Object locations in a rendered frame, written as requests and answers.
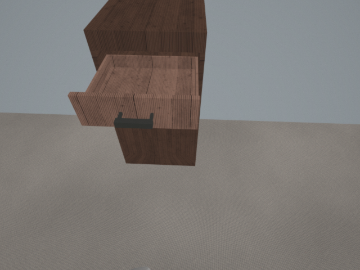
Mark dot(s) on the cabinet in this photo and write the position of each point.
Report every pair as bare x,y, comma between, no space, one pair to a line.
152,28

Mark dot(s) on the drawer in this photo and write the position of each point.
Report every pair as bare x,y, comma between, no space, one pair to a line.
138,85

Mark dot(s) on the handle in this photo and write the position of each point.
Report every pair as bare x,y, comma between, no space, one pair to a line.
120,122

